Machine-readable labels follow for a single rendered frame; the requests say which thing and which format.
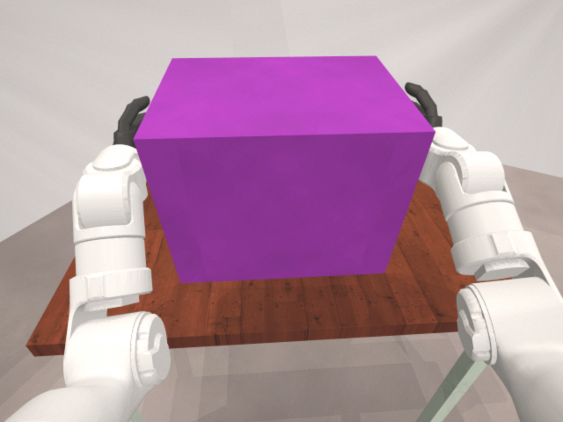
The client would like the robot right forearm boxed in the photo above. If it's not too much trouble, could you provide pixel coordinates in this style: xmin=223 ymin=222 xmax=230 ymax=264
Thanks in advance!
xmin=419 ymin=127 xmax=563 ymax=307

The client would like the table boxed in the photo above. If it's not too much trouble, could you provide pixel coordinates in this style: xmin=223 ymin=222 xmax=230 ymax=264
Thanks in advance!
xmin=26 ymin=180 xmax=512 ymax=422

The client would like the robot right upper arm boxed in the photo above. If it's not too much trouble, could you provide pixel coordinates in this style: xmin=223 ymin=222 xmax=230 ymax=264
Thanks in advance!
xmin=457 ymin=277 xmax=563 ymax=422

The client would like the carton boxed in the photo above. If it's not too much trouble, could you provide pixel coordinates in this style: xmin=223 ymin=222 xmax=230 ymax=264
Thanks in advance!
xmin=133 ymin=55 xmax=435 ymax=283

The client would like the robot right hand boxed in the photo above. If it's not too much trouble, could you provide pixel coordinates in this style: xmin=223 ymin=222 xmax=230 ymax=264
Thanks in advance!
xmin=405 ymin=83 xmax=442 ymax=127

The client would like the robot left upper arm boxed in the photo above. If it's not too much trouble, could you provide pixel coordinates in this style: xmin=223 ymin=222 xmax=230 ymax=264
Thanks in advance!
xmin=4 ymin=311 xmax=171 ymax=422

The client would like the robot left forearm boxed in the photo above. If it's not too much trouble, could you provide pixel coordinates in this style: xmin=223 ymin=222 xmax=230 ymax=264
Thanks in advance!
xmin=63 ymin=144 xmax=152 ymax=386

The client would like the robot left hand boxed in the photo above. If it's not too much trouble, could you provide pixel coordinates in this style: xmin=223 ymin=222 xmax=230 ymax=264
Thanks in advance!
xmin=113 ymin=96 xmax=150 ymax=149

